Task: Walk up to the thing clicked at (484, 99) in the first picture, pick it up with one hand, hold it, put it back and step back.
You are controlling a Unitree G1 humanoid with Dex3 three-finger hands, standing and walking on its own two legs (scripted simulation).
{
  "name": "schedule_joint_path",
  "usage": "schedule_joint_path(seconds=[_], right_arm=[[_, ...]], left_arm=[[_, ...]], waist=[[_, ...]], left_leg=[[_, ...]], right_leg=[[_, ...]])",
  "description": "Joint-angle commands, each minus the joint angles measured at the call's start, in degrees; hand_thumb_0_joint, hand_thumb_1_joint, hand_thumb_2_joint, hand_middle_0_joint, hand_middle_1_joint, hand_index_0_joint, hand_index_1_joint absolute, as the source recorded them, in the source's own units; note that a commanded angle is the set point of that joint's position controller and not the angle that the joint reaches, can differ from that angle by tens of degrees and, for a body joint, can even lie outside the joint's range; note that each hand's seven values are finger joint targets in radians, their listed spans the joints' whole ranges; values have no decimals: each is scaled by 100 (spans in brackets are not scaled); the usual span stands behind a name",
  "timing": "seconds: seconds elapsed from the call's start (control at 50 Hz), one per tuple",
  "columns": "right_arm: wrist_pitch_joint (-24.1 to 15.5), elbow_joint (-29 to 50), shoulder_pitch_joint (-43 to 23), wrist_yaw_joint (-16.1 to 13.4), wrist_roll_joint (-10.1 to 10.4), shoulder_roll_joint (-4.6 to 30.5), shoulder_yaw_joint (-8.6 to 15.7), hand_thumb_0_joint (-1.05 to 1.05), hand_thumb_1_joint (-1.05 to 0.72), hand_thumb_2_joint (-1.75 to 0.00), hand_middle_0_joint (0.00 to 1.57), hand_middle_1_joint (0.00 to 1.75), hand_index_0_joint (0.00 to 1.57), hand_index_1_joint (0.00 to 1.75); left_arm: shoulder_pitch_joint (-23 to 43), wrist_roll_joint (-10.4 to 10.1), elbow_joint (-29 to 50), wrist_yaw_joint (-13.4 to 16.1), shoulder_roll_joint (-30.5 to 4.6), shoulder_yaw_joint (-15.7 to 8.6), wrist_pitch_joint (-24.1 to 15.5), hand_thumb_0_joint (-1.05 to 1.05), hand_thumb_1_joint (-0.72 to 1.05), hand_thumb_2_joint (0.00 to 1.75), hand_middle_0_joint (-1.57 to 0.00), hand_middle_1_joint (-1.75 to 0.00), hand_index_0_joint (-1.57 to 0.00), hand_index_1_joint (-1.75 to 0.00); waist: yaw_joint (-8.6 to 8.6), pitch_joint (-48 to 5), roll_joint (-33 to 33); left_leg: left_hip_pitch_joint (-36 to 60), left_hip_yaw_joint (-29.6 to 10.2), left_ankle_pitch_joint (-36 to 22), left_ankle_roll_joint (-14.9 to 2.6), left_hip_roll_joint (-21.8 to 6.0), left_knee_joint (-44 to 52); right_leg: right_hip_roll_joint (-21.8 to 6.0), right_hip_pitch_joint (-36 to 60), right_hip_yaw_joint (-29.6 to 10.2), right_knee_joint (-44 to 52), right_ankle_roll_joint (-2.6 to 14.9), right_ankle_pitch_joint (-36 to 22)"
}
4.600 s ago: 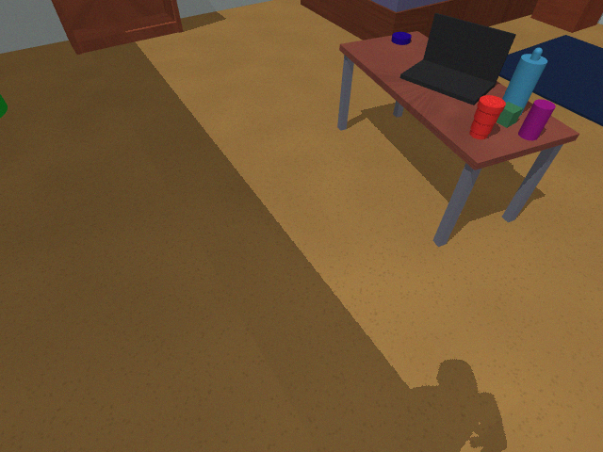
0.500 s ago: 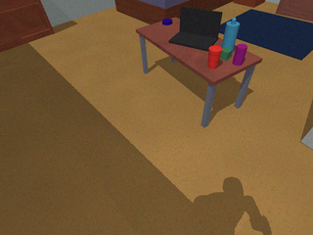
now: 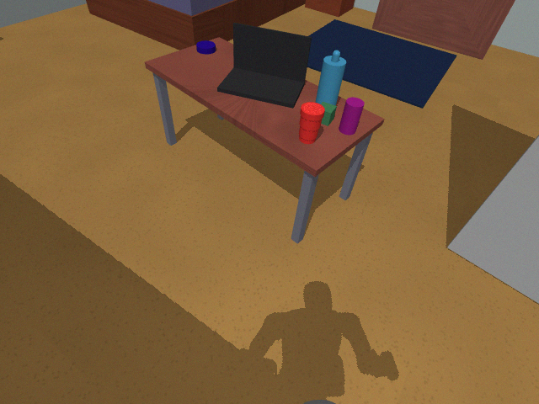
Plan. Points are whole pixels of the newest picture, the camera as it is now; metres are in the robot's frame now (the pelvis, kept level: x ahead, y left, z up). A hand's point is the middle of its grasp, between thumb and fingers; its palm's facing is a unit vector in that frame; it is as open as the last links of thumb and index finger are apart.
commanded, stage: walk up
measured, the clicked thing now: (309, 124) +1.06 -0.21 -0.22
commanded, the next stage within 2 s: none
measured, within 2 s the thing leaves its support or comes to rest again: neither
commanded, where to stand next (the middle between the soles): +0.46 +0.07 m, yaw -7 degrees
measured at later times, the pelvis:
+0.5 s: pelvis +0.19 +0.01 +0.00, yaw -6 degrees
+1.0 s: pelvis +0.34 +0.11 +0.00, yaw -9 degrees
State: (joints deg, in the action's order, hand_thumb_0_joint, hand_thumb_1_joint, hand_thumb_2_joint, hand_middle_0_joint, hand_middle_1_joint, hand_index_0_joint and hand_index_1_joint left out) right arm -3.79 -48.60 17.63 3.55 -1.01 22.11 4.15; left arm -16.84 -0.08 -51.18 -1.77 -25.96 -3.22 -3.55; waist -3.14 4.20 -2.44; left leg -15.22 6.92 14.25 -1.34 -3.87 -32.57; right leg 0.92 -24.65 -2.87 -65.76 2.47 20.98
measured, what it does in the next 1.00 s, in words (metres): walks ahead: right foot, then left foot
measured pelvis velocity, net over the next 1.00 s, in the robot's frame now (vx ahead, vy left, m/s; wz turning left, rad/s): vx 0.34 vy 0.11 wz -0.15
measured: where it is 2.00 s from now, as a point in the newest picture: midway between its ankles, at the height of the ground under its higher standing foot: (222, 357)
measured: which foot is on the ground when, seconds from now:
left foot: down 0.00-0.30, up 0.32-0.66, down 0.68-1.00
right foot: up 0.00-0.26, down 0.28-0.72, up 0.74-1.00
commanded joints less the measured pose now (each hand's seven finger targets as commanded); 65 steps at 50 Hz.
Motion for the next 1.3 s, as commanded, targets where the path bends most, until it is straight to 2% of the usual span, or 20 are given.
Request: schedule_joint_path(seconds=[0.0, 0.16, 0.24, 0.26, 0.28, 0.3, 0.32, 0.42, 0.58, 0.64, 0.68, 0.7, 0.72, 0.84, 0.94, 1.04, 1.12, 1.16, 1.18, 1.28], right_arm=[[-206, 438, 48, -123, 20, 1516, 373, 0, -90, -90, 20, 30, 20, 30], [-102, 620, 289, -111, -23, 1614, 387, 0, -90, -90, 20, 30, 20, 30], [12, 788, 193, -106, 4, 1398, 301, 0, -90, -90, 20, 30, 20, 30], [13, 806, 455, -104, 22, 1125, 196, 0, -90, -90, 20, 30, 20, 30], [20, 875, 729, -96, 14, 807, 84, 0, -90, -90, 20, 30, 20, 30], [111, 803, 760, -122, 20, 1163, 137, 0, -90, -90, 20, 30, 20, 30], [162, 776, 502, -169, -16, 1561, 256, 0, -90, -90, 20, 30, 20, 30], [214, 522, 478, -89, 27, 1315, 263, 0, -90, -90, 20, 30, 20, 30], [170, 656, -245, 130, -46, 1218, 410, 0, -90, -90, 20, 30, 20, 30], [114, 402, 398, 118, -81, 1337, 536, 0, -90, -90, 20, 30, 20, 30], [44, 53, 1550, -11, -140, 1811, 716, 0, -90, -90, 20, 30, 20, 30], [-14, 247, 1338, -59, -162, 2148, 732, 0, -90, -90, 20, 30, 20, 30], [-13, 458, 729, -45, 14, 2346, 742, 0, -90, -90, 20, 30, 20, 30], [-122, 519, -19, -127, 62, 1617, 413, 0, -90, -90, 20, 30, 20, 30], [-119, 462, 406, -180, 41, 1611, 363, 0, -90, -90, 20, 30, 20, 30], [-27, 429, 375, -304, 65, 1439, 217, 0, -90, -90, 20, 30, 20, 30], [85, 420, 111, -343, 184, 1201, 72, 0, -90, -90, 20, 30, 20, 30], [110, 370, 461, -365, 218, 715, -124, 0, -90, -90, 20, 30, 20, 30], [214, 254, 359, -431, 175, 1070, -14, 0, -90, -90, 20, 30, 20, 30], [175, -282, 376, -420, 200, 1085, -59, 0, -90, -90, 20, 30, 20, 30]], left_arm=[[-487, -95, 275, -24, -872, -244, -61, 0, 90, 90, -20, -30, -20, -30], [549, 0, 723, -103, -729, -233, -105, 0, 90, 90, -20, -30, -20, -30], [-351, 22, 388, 18, -961, -384, -203, 0, 90, 90, -20, -30, -20, -30], [-829, 45, 285, 90, -1232, -506, -244, 0, 90, 90, -20, -30, -20, -30], [-1089, 55, 334, 172, -1671, -638, -268, 0, 90, 90, -20, -30, -20, -30], [-860, 5, 506, 205, -1753, -607, -258, 0, 90, 90, -20, -30, -20, -30], [-713, -57, 525, 226, -1796, -594, -224, 0, 90, 90, -20, -30, -20, -30], [-215, -78, 626, 249, -1317, -417, -294, 0, 90, 90, -20, -30, -20, -30], [-104, 84, 745, 185, -1548, -455, -359, 0, 90, 90, -20, -30, -20, -30], [297, 100, 760, 166, -1555, -425, -281, 0, 90, 90, -20, -30, -20, -30], [-68, 167, 697, 197, -853, -216, -220, 0, 90, 90, -20, -30, -20, -30], [-428, 60, 720, 214, -406, -64, -204, 0, 90, 90, -20, -30, -20, -30], [-539, 34, 560, 286, -1078, -218, -154, 0, 90, 90, -20, -30, -20, -30], [-783, -33, 28, 98, -1160, -304, -91, 0, 90, 90, -20, -30, -20, -30], [-97, 90, 316, 10, -928, -252, -30, 0, 90, 90, -20, -30, -20, -30], [127, 81, 418, 115, -559, -149, -7, 0, 90, 90, -20, -30, -20, -30], [-168, 99, 208, 227, -713, -198, -68, 0, 90, 90, -20, -30, -20, -30], [-143, 87, 276, 275, -1202, -316, -92, 0, 90, 90, -20, -30, -20, -30], [144, 31, 307, 265, -1214, -262, -46, 0, 90, 90, -20, -30, -20, -30], [775, 111, 310, 284, -905, -138, 53, 0, 90, 90, -20, -30, -20, -30]], waist=[[209, 71, 1184], [2, 43, 969], [529, -638, 75], [724, -1061, -592], [724, -1255, -1570], [690, -977, -1005], [728, -709, -698], [322, -109, -300], [410, 15, -670], [-152, -129, -479], [-671, -546, 1473], [-442, -316, 2627], [-191, -233, 1864], [318, 219, 1284], [97, 154, 931], [213, -203, 802], [499, -702, 275], [485, -1122, -974], [468, -845, -563], [251, -635, -747]], left_leg=[[542, -1221, -308, -796, -1028, 1903], [828, -577, -1395, -968, -1178, 1440], [405, -223, -1528, -666, -810, -357], [-54, 16, -1088, -465, -444, -1583], [-1321, 50, 1251, -192, 211, -2634], [-2047, -580, 1799, -54, 335, -3147], [-2123, -888, 1976, -30, 108, -3484], [-1549, -1038, 835, -6, -188, -2944], [-601, -594, 62, 130, -298, -938], [857, -272, -38, 50, -81, -463], [1946, -1194, 1507, -150, -329, 344], [1684, -3551, 2956, -396, -1579, 1653], [979, -4557, 3836, -897, -2138, 2320], [-60, -1780, 1362, -627, -1020, 1980], [593, -1532, 249, -1113, -1252, 1895], [744, -801, -3837, -813, -1133, 700], [342, -535, -2581, -446, -624, -577], [-762, -368, 1038, -21, 191, -1830], [-846, -640, 2477, -52, 261, -1980], [-313, -697, 1274, 41, 171, -941]], right_leg=[[-310, -650, -165, 650, -138, -608], [-346, -131, 481, 2813, -108, -947], [-57, 1886, 644, 3820, 79, -1363], [-306, 2743, 99, 4069, 195, -1019], [-1704, 3505, -2122, 4233, 659, -941], [-2390, 3343, -3541, 4782, 1119, -372], [-2557, 2875, -3815, 4765, 1589, -226], [-1512, 1450, -1405, 4646, 1066, -1790], [-1292, 271, -694, 4662, 938, -22], [-1228, -740, -583, 4083, 710, 784], [-419, -1440, 32, 1267, 319, 513], [413, -2301, 168, -197, 48, 1008], [87, -2048, -185, -542, 131, 971], [-451, -842, -72, 361, -89, -534], [-510, -853, 88, 1645, -252, -486], [-299, 68, 508, 2541, -94, -825], [-234, 1596, 314, 3956, 176, -1996], [-1996, 2348, -2159, 4275, 966, -2935], [-2217, 1933, -2288, 4339, 1484, -2273], [-1513, 1182, -1119, 4142, 950, -2377]])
